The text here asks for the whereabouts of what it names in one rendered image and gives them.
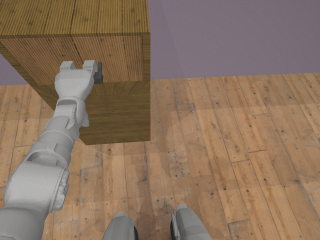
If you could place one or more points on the drawer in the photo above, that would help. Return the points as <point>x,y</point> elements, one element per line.
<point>121,56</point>

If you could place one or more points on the handle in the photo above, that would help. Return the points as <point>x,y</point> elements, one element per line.
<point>98,77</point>

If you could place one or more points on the robot left shin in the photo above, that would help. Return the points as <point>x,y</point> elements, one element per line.
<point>119,214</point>

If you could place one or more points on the robot left forearm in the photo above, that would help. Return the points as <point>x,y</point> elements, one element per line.
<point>58,138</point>

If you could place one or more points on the robot right shin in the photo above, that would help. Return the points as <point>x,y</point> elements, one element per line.
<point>180,206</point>

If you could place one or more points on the robot left hand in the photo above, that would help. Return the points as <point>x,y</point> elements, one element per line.
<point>74,82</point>

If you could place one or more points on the robot shin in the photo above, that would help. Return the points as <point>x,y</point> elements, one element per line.
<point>180,206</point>
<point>119,214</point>

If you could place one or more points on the cabinet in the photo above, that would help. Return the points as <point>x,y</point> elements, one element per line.
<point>118,112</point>

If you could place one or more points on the robot left upper arm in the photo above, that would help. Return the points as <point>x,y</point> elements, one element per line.
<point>37,190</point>

